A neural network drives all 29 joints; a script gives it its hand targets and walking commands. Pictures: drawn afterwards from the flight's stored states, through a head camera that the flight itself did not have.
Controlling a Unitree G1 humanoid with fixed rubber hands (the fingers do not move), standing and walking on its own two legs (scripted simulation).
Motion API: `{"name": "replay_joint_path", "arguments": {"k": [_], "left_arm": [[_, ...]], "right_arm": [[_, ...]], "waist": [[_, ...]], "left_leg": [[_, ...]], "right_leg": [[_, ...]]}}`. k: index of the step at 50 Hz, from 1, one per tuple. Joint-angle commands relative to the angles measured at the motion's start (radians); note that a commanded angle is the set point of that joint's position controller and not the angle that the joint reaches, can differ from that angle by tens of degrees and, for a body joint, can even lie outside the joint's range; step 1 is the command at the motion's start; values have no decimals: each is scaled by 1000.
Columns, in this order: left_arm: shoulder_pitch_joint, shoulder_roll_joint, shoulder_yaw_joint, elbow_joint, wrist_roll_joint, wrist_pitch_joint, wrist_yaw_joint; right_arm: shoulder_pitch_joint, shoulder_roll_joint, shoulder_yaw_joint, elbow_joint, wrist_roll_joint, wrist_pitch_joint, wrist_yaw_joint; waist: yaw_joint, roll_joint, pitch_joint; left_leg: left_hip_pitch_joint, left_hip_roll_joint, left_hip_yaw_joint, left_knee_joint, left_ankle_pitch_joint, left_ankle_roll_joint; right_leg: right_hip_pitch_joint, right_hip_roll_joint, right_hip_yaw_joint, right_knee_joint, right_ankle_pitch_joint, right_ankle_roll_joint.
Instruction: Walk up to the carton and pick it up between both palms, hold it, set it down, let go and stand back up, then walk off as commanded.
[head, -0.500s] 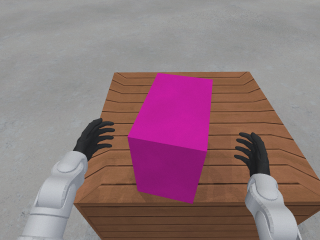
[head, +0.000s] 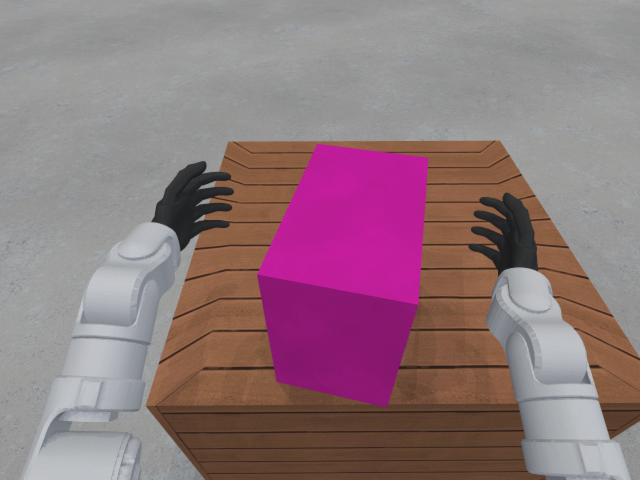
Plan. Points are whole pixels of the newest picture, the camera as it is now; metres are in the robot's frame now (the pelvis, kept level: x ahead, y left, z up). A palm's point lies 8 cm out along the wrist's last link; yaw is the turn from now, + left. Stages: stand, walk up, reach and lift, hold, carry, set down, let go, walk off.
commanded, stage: reach and lift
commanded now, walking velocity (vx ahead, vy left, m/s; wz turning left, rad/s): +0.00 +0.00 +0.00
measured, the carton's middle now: (351, 271) +0.43 +0.00 +0.01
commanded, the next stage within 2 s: none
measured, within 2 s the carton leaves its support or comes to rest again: neither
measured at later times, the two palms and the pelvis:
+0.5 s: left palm (197, 175) +0.42 +0.19 +0.20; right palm (511, 219) +0.39 -0.18 +0.17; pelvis +0.00 +0.00 +0.00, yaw +0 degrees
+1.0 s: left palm (219, 221) +0.43 +0.18 +0.12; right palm (471, 261) +0.39 -0.16 +0.09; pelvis +0.00 +0.00 +0.00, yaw +1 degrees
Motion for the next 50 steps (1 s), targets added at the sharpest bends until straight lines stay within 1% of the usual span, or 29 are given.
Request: {"name": "replay_joint_path", "arguments": {"k": [1,4,7,12,16,17,21,23,27,29,31,38,41,43,47,50], "left_arm": [[-553,184,67,-23,-2,-28,7],[-623,185,53,30,-7,-31,13],[-673,191,48,55,-5,-34,21],[-759,200,44,145,-1,-45,30],[-816,202,33,216,1,-59,35],[-828,198,27,243,2,-65,35],[-832,177,14,311,8,-92,38],[-829,170,16,332,15,-108,38],[-819,142,6,374,22,-157,35],[-806,127,-1,380,25,-187,36],[-793,111,-12,414,26,-220,35],[-715,33,-47,549,44,-348,22],[-689,-3,-58,592,53,-407,19],[-677,-24,-55,651,70,-446,16],[-665,-56,-40,686,115,-512,20],[-645,-77,-18,699,150,-550,28]], "right_arm": [[-529,-158,-83,-12,117,-36,1],[-605,-164,-93,41,114,-38,3],[-655,-173,-97,80,124,-44,7],[-754,-191,-94,148,138,-53,12],[-815,-199,-96,217,147,-61,16],[-825,-196,-93,247,149,-63,18],[-840,-191,-92,305,148,-83,24],[-834,-183,-93,327,138,-96,24],[-826,-154,-78,370,130,-131,28],[-816,-144,-78,370,124,-156,31],[-799,-129,-77,391,108,-184,32],[-711,-67,-54,533,59,-287,35],[-688,-45,-50,570,35,-354,27],[-677,-24,-46,618,14,-398,22],[-659,-2,-48,693,-28,-488,12],[-639,13,-55,724,-58,-552,7]], "waist": [[-162,74,-360],[-171,71,-374],[-177,76,-401],[-175,65,-446],[-184,72,-475],[-185,73,-469],[-189,73,-486],[-191,69,-496],[-189,76,-482],[-189,79,-499],[-191,73,-500],[-200,84,-460],[-205,93,-469],[-201,88,-471],[-190,94,-498],[-179,96,-551]], "left_leg": [[48,-57,-3,-115,219,6],[38,-56,-6,-115,212,6],[57,-56,-8,-104,253,1],[60,-59,-16,-90,291,-2],[64,-59,-20,-79,316,-8],[64,-59,-22,-76,323,-9],[74,-60,-26,-65,341,-14],[74,-63,-26,-61,352,-16],[74,-66,-27,-59,351,-17],[78,-66,-30,-54,356,-19],[75,-66,-33,-50,353,-18],[93,-58,-44,-41,350,-17],[104,-55,-46,-25,385,-23],[97,-54,-44,-17,388,-25],[110,-51,-36,8,426,-37],[116,-49,-29,30,461,-47]], "right_leg": [[150,59,-19,-106,482,-4],[150,61,-24,-106,476,-3],[152,64,-29,-105,506,-2],[154,68,-33,-99,551,-2],[150,71,-36,-95,582,-3],[142,73,-40,-96,578,-3],[126,76,-44,-96,595,-4],[133,76,-45,-93,618,-1],[119,75,-49,-98,607,1],[112,74,-52,-98,597,0],[97,74,-56,-100,589,2],[22,69,-69,-121,501,-4],[-12,70,-73,-124,501,-4],[-33,73,-73,-125,487,-3],[-78,84,-70,-122,484,2],[-105,94,-72,-113,496,4]]}}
